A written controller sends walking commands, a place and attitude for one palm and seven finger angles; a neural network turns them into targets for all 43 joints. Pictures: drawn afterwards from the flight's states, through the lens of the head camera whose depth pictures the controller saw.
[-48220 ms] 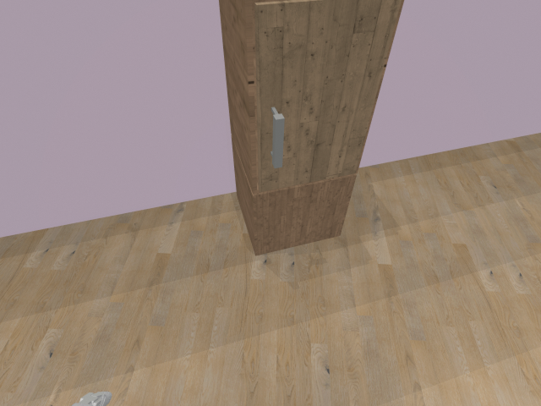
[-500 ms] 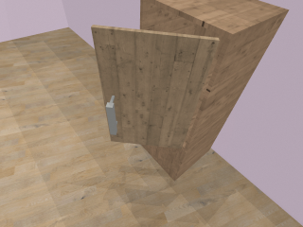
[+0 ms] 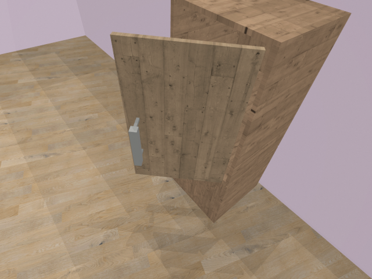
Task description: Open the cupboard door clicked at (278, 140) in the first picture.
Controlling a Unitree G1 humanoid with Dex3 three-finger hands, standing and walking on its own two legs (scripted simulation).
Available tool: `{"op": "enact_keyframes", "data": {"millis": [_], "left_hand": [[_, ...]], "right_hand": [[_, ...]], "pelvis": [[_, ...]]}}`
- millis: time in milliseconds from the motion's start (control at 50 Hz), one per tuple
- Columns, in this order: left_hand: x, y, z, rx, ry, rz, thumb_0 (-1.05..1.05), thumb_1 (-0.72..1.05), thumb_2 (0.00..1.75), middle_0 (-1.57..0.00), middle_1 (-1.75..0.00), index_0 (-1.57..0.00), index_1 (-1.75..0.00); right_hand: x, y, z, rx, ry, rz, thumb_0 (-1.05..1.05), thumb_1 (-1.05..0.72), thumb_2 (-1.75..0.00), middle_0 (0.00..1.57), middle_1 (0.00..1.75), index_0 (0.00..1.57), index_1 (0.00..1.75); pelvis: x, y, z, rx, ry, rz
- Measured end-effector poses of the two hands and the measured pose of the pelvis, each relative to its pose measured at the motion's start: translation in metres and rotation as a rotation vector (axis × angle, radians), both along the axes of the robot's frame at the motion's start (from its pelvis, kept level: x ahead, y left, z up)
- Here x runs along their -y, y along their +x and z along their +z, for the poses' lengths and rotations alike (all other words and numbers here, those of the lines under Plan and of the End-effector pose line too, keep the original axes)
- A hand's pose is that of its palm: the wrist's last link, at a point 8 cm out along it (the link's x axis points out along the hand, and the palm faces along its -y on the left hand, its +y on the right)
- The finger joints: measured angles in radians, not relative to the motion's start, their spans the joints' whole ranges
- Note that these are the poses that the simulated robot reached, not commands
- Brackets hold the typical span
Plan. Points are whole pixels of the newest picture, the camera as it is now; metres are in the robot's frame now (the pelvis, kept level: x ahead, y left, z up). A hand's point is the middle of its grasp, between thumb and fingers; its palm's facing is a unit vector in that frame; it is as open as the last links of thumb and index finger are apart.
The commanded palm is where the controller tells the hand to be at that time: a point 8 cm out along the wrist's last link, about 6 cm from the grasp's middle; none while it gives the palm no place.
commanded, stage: look again from close up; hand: left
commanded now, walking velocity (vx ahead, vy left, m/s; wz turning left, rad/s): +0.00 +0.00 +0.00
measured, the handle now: (137, 142) +0.55 +0.19 -0.11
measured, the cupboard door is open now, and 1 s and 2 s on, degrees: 45 45 45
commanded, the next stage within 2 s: raise the hand with hooked fingers in 0.82 s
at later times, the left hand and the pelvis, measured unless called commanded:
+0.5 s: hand out of the picture +0.07 +0.24 -0.17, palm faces -0.02 -0.95 -0.31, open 7.4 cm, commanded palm none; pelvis +0.00 +0.00 +0.00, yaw +0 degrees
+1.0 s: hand out of the picture +0.13 +0.25 -0.13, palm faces +0.22 -0.94 -0.26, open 7.4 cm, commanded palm +0.10 +0.28 -0.08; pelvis +0.00 -0.01 +0.00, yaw +1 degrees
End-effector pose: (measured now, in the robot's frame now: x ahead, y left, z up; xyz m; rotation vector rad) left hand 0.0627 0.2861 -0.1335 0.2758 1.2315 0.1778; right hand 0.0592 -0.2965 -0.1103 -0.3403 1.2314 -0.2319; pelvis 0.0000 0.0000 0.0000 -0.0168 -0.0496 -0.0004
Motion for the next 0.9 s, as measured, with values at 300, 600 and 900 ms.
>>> {"op": "enact_keyframes", "data": {"millis": [300,600,900], "left_hand": [[0.001,-0.002,0.001,-0.008,0.004,0.001,0.01,0.90,0.90,-0.21,-0.30,-0.20,-0.30],[0.002,0.001,0.002,-0.011,0.005,0.002,0.01,0.90,0.90,-0.21,-0.30,-0.20,-0.30],[0.003,0.005,0.002,-0.007,0.006,0.005,0.00,0.90,0.90,-0.21,-0.30,-0.20,-0.30]], "right_hand": [[0.003,-0.002,0.000,-0.011,0.001,0.004,0.00,-0.90,-0.90,0.21,0.30,0.20,0.30],[0.005,0.004,0.000,-0.012,-0.001,0.010,0.00,-0.90,-0.90,0.21,0.30,0.20,0.30],[0.006,0.011,0.001,-0.003,-0.004,0.021,0.00,-0.90,-0.90,0.21,0.30,0.20,0.30]], "pelvis": [[0.002,0.000,0.001,-0.005,0.001,0.002],[0.004,0.002,0.001,-0.010,0.001,0.005],[0.006,0.005,0.001,-0.014,0.001,0.007]]}}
